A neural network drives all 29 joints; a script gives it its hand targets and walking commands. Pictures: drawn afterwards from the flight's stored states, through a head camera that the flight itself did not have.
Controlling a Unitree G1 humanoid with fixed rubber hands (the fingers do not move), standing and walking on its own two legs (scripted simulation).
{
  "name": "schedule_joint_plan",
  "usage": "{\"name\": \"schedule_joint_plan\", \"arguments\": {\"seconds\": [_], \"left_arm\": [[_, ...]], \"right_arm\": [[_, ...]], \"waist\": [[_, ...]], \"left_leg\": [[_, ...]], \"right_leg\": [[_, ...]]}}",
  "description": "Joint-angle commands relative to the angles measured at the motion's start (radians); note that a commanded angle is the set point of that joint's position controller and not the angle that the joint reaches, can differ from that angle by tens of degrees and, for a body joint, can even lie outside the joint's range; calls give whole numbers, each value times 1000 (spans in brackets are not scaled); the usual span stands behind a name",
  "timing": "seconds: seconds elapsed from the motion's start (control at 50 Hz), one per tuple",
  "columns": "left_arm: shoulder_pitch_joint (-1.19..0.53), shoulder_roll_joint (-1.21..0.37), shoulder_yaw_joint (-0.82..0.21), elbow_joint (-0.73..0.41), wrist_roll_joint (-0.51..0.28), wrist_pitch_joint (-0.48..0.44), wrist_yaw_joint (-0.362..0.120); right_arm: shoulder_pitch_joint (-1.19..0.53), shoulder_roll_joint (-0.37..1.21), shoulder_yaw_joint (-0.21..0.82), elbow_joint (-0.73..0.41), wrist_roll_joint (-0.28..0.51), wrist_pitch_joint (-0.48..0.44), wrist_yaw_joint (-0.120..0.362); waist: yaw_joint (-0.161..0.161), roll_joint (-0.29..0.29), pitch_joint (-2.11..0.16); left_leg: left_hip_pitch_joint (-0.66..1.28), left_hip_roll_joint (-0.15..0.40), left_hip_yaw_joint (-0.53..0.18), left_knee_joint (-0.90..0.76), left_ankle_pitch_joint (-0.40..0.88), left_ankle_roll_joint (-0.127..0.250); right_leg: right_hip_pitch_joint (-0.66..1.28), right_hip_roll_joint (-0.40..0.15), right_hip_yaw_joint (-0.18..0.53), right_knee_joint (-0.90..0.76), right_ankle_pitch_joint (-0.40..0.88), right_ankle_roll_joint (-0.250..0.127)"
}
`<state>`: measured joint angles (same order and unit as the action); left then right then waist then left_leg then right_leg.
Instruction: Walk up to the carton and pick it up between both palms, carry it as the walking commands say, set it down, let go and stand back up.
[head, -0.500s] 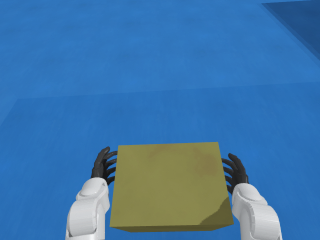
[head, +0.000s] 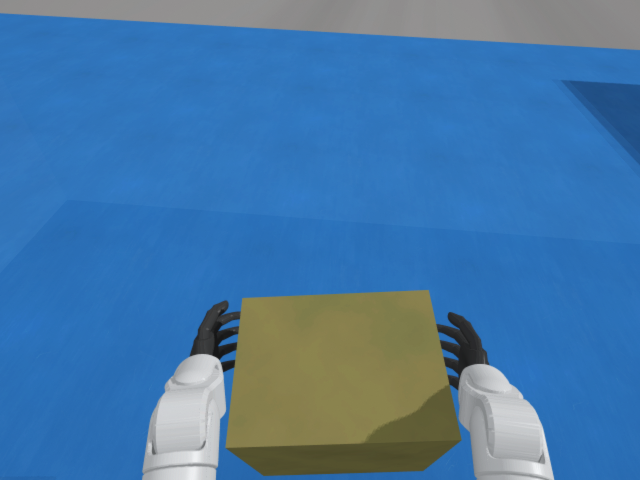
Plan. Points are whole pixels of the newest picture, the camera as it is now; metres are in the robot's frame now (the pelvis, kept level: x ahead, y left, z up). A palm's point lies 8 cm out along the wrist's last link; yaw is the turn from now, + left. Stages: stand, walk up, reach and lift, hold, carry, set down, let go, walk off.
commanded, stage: carry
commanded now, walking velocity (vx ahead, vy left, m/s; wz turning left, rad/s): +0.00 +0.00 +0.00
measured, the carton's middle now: (339, 390) +0.27 +0.00 -0.03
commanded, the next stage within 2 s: none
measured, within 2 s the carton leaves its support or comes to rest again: neither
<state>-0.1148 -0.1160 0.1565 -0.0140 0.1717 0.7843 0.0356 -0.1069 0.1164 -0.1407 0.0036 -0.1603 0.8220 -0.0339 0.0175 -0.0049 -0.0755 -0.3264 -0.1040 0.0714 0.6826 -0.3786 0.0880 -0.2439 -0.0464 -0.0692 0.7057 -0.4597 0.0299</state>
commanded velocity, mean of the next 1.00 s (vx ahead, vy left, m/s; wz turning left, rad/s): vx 0.00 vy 0.00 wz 0.00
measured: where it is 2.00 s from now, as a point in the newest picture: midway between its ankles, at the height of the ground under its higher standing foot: outside the picture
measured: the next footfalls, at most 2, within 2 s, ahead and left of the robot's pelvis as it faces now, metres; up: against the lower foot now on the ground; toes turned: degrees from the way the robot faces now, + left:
right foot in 0.36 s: +0.06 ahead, -0.09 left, +0.00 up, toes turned +8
left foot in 0.54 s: +0.08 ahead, +0.10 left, +0.00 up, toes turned -5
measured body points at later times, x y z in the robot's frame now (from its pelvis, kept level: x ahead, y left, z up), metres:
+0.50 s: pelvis +0.05 +0.03 +0.01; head +0.06 +0.03 +0.46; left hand +0.33 +0.21 +0.04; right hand +0.34 -0.12 +0.02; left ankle +0.01 +0.07 -0.69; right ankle +0.02 -0.09 -0.72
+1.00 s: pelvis +0.09 +0.03 +0.01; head +0.10 +0.02 +0.46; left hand +0.38 +0.20 +0.04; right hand +0.37 -0.13 +0.03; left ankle +0.04 +0.09 -0.71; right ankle +0.02 -0.09 -0.72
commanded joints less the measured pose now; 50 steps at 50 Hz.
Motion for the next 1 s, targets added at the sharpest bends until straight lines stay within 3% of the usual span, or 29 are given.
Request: {"name": "schedule_joint_plan", "arguments": {"seconds": [0.0, 0.04, 0.08, 0.2, 0.22, 0.28, 0.3, 0.32, 0.36, 0.38, 0.4, 0.42, 0.44, 0.46, 0.48, 0.5, 0.52, 0.54, 0.56, 0.58, 0.66, 0.7, 0.74, 0.82, 0.84, 0.86, 0.9, 0.94, 0.98], "left_arm": [[-453, -760, -673, -58, -254, -28, -176], [-554, -767, -672, -77, -270, -71, -185], [-529, -813, -682, -80, -286, -103, -202], [-472, -830, -739, -197, -307, -98, -199], [-438, -814, -716, -125, -270, -90, -205], [-410, -851, -706, -228, -319, -86, -192], [-375, -783, -681, -86, -247, -74, -203], [-469, -801, -711, -272, -310, -85, -191], [-363, -773, -619, -49, -225, -79, -207], [-365, -778, -637, -91, -223, -92, -211], [-401, -791, -622, -125, -239, -102, -200], [-503, -805, -668, -240, -311, -93, -194], [-352, -765, -636, -84, -276, -47, -194], [-325, -746, -617, 23, -217, -37, -211], [-400, -743, -639, -36, -248, -48, -220], [-467, -787, -680, -98, -262, -55, -213], [-584, -825, -722, -198, -279, -71, -214], [-592, -812, -745, -270, -323, -47, -208], [-504, -803, -728, -276, -350, -14, -187], [-456, -752, -677, -59, -267, -9, -204], [-528, -819, -677, -171, -321, -51, -199], [-518, -789, -634, -6, -232, -74, -223], [-529, -849, -670, -18, -238, -98, -233], [-479, -868, -674, -86, -252, -99, -225], [-466, -858, -665, -12, -231, -86, -232], [-493, -856, -691, -179, -294, -95, -215], [-359, -830, -645, -25, -228, -76, -232], [-472, -808, -643, -217, -300, -68, -204], [-419, -794, -631, -42, -230, -62, -222]], "right_arm": [[-423, 707, 540, -65, 202, -81, 170], [-484, 717, 533, -50, 202, -119, 188], [-567, 763, 607, -148, 246, -159, 200], [-582, 794, 694, -279, 317, -154, 203], [-503, 776, 659, -163, 268, -135, 211], [-624, 815, 749, -400, 373, -141, 199], [-448, 770, 664, -134, 267, -116, 214], [-528, 800, 704, -285, 331, -123, 205], [-545, 751, 699, -173, 273, -112, 215], [-496, 744, 684, -184, 268, -118, 222], [-587, 773, 721, -270, 328, -125, 222], [-707, 782, 750, -414, 386, -122, 207], [-537, 724, 670, -289, 305, -89, 187], [-478, 725, 640, -135, 240, -82, 198], [-520, 697, 629, -208, 227, -100, 191], [-521, 728, 600, -212, 220, -108, 199], [-493, 817, 605, -119, 227, -104, 214], [-543, 792, 611, -216, 256, -92, 198], [-494, 775, 602, -288, 281, -70, 170], [-368, 714, 515, -52, 160, -57, 179], [-570, 790, 599, -222, 275, -96, 183], [-514, 785, 578, -3, 197, -100, 215], [-665, 811, 643, -121, 263, -142, 236], [-668, 847, 703, -215, 322, -143, 239], [-626, 825, 664, -131, 280, -133, 242], [-612, 832, 683, -261, 337, -134, 231], [-586, 792, 680, -202, 281, -121, 232], [-596, 820, 696, -306, 343, -91, 202], [-544, 783, 663, -169, 255, -93, 213]], "waist": [[-29, 262, -171], [-37, 166, -151], [-29, 55, -248], [-42, 128, -310], [-45, 124, -323], [-43, 60, -329], [-41, 152, -312], [-29, 150, -325], [-3, 13, -390], [10, -4, -361], [2, -231, -340], [12, -382, -329], [-14, -281, -360], [-20, -220, -326], [-40, -175, -306], [-51, -53, -322], [-48, 32, -258], [-28, 211, -265], [-40, 249, -275], [-47, 191, -306], [-23, 123, -280], [-31, 14, -319], [-34, 61, -288], [-34, 74, -341], [-37, 113, -267], [-38, 82, -336], [-29, 50, -387], [-40, -77, -368], [-35, -74, -359]], "left_leg": [[301, 379, -458, -282, 1160, -37], [281, 352, -438, -366, 767, -66], [298, 357, -430, -346, 674, -28], [456, 348, -345, -251, 1096, -63], [462, 329, -341, -260, 1184, -105], [517, 318, -298, -213, 1428, -145], [491, 293, -267, -228, 1484, -210], [423, 305, -251, -182, 1497, -215], [327, 257, -178, 3, 1427, -250], [145, 167, -125, 204, 1240, -340], [-17, 149, -150, 288, 537, -244], [-161, 114, -167, 432, -205, -221], [-147, 150, -209, 366, -304, -172], [-125, 168, -169, 132, -259, -134], [-15, 155, -94, -123, -73, -106], [147, 158, -56, -294, 265, -118], [297, 229, -159, -265, 666, -104], [290, 378, -311, -195, 1121, -14], [330, 407, -367, -184, 1310, 30], [382, 405, -385, -195, 1295, 55], [300, 337, -282, -154, 1150, 36], [279, 274, -215, -141, 1049, -4], [280, 278, -219, -161, 1111, -57], [431, 293, -223, -111, 1363, -32], [378, 286, -241, -139, 1311, -27], [412, 289, -240, -126, 1276, -15], [384, 263, -183, -87, 1140, -3], [321, 256, -183, -109, 1014, -23], [278, 221, -149, -103, 903, -38]], "right_leg": [[-217, -13, 65, 206, -94, -13], [-260, -2, 78, 264, -8, -22], [-194, -26, 110, 222, 47, -42], [-212, -12, 59, 138, 41, -21], [-206, 6, 42, 143, 25, -21], [-171, 26, -16, 3, -1, -28], [-133, 32, -41, -14, -22, -32], [-36, 5, -18, -117, -5, -41], [161, -39, 16, -291, 233, -107], [277, -159, 128, -262, 504, -213], [308, -252, 244, -219, 957, -253], [342, -368, 342, -230, 1065, -305], [291, -316, 297, -181, 1035, -279], [297, -290, 263, -174, 938, -237], [230, -217, 151, -158, 932, -162], [154, -156, 68, -67, 773, -107], [-53, -100, 44, 26, 618, -57], [-127, -47, 32, -17, 164, -16], [-169, -32, 48, 62, -59, -4], [-195, -27, 62, 74, -119, -4], [-82, -37, 63, -119, 88, -29], [50, -73, 74, -103, 412, -37], [49, -61, 40, -62, 417, -32], [2, -30, -13, -83, 315, -20], [-20, -20, -8, -93, 247, -18], [-10, -29, 5, -86, 285, -26], [71, -59, 11, -157, 445, -36], [101, -74, 32, -106, 640, -34], [139, -97, 45, -86, 778, -46]]}}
